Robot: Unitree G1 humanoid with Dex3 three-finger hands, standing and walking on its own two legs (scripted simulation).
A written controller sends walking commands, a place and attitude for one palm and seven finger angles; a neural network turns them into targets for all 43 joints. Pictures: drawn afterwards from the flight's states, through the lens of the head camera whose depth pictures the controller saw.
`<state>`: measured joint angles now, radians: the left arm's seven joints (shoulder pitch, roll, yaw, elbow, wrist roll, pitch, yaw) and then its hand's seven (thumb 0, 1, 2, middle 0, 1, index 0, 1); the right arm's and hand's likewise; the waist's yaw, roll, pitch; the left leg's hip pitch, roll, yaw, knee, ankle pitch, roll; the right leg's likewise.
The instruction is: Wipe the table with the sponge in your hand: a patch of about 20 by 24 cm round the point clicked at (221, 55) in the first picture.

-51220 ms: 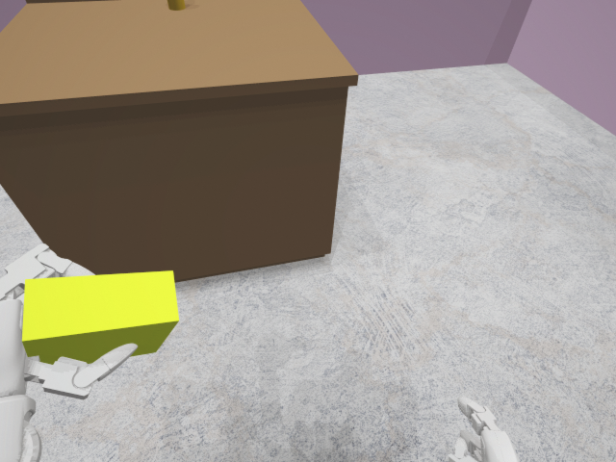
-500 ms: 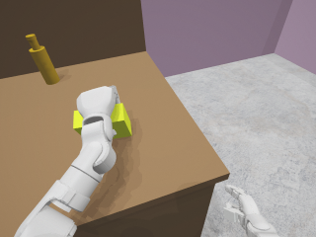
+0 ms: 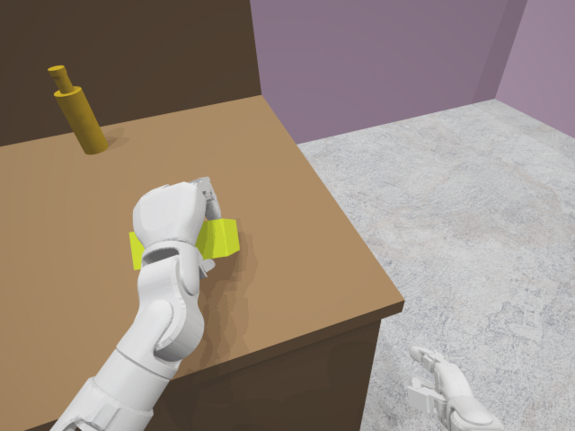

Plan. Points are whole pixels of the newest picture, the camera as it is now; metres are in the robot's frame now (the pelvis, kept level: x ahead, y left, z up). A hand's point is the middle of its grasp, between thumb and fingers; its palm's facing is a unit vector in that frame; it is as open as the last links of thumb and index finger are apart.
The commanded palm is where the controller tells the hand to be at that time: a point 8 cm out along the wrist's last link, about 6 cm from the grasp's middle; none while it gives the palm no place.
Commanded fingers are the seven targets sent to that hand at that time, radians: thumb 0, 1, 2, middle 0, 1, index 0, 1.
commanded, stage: wipe back along the third lane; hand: left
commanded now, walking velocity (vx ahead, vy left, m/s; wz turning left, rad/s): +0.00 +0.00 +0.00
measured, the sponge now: (194, 241) +0.35 +0.19 +0.11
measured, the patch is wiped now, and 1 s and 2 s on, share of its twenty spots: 0.90 0.90 0.90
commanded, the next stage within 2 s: slide back across to the middle lane in 0.34 s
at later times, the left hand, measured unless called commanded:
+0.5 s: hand (200, 260) +0.28 +0.15 +0.15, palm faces +0.29 -0.22 -0.93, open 9.1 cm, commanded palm +0.22 +0.14 +0.17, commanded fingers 0.00 0.10 1.30 -1.20 -1.60 -1.20 -1.60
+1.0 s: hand (163, 266) +0.25 +0.18 +0.17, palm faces +0.28 -0.30 -0.91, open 9.0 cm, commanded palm +0.20 +0.20 +0.21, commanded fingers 0.00 0.10 1.30 -1.20 -1.60 -1.20 -1.60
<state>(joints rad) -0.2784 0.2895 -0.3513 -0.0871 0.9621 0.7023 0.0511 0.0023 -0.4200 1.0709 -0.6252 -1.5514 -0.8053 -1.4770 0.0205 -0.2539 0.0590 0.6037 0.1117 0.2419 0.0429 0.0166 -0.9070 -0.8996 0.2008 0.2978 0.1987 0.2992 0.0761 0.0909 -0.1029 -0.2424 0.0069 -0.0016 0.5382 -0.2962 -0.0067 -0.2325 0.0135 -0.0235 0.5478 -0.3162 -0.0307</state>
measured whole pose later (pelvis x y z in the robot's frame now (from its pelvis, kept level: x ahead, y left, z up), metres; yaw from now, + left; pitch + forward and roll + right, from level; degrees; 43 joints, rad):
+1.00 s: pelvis -0.02 -0.01 +0.00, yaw -3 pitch -3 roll +1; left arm 0.05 0.41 -0.15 -0.43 0.79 0.59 0.02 -0.03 -0.46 1.08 -0.71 -1.48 -0.87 -1.45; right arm 0.04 -0.27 0.05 0.59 0.09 0.18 -0.01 0.02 -0.91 -0.90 0.20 0.30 0.20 0.30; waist 0.08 0.11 -0.07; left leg -0.18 0.04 0.04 0.51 -0.27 -0.03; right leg -0.20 0.05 0.01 0.53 -0.28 -0.05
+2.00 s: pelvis -0.03 -0.02 +0.00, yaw +0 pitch -2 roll +1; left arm -0.42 0.44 -0.21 0.22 0.96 0.55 -0.13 0.00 -0.60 1.15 -0.84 -1.43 -0.93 -1.51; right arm 0.07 -0.29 0.06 0.69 0.09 0.07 -0.07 0.02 -0.91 -0.90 0.20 0.30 0.20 0.30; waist 0.07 0.12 -0.07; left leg -0.23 0.02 -0.02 0.48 -0.22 -0.02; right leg -0.23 0.03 -0.04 0.53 -0.26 -0.06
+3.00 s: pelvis -0.03 -0.02 +0.00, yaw -1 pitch +5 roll +0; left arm -0.78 0.62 -0.05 0.86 0.97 0.17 -0.11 -0.01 -0.61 1.12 -0.89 -1.42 -0.94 -1.50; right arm 0.23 -0.31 0.01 0.72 0.10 0.07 -0.08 0.01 -0.91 -0.90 0.20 0.30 0.20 0.30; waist -0.01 0.10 -0.09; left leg -0.38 0.02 -0.04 0.51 -0.23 0.00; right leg -0.37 0.05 -0.02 0.51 -0.23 -0.06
